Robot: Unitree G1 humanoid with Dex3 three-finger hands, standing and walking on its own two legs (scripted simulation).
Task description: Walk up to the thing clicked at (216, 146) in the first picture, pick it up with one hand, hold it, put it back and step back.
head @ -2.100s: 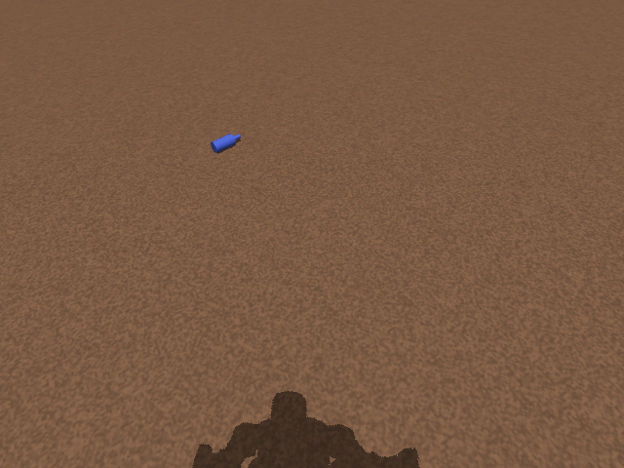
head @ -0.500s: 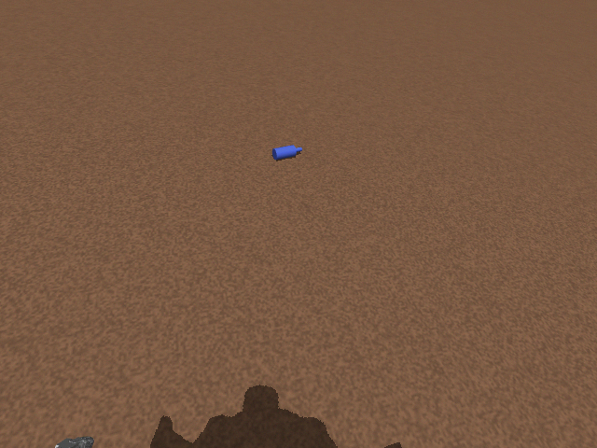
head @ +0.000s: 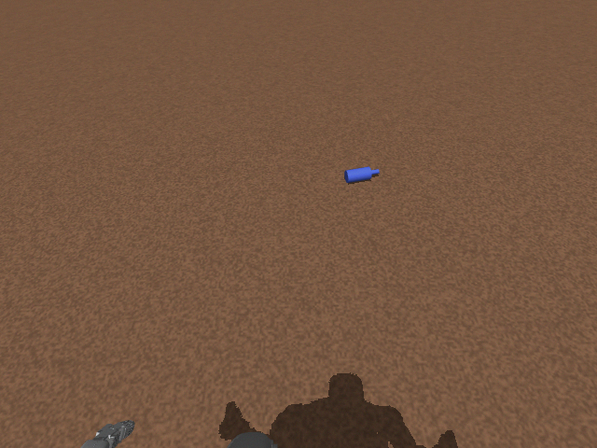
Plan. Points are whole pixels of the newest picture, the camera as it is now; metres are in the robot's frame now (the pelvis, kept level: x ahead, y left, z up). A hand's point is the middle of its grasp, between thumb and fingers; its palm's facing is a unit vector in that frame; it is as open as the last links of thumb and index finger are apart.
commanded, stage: walk up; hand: left
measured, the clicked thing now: (362, 174) +1.48 -0.20 -0.74
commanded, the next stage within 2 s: none
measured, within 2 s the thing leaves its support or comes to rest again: neither
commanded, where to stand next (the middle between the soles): +1.13 -0.55 m, yaw +15 degrees
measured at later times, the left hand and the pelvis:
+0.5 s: hand (212, 344) +0.32 +0.20 -0.16, palm faces +0.04 -0.96 -0.27, open 7.4 cm; pelvis +0.26 -0.07 -0.01, yaw +4 degrees
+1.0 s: hand (285, 277) +0.47 +0.08 -0.16, palm faces +0.18 -0.93 -0.31, open 7.4 cm; pelvis +0.49 -0.20 -0.01, yaw +10 degrees
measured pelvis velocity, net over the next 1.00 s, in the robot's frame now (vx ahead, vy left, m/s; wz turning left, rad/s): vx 0.49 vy -0.20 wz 0.17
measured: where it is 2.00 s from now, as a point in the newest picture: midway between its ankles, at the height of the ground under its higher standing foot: (428, 277)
